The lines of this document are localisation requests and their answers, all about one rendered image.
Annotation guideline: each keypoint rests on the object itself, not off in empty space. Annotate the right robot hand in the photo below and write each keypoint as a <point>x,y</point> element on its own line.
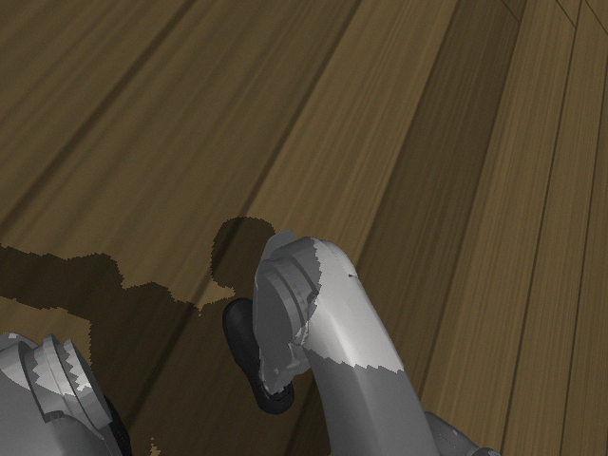
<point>449,440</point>

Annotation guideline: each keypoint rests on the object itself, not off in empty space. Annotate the right robot foot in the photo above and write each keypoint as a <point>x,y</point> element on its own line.
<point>237,323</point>

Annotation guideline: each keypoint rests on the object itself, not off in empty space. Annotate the left robot foot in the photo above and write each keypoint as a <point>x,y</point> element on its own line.
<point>119,431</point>

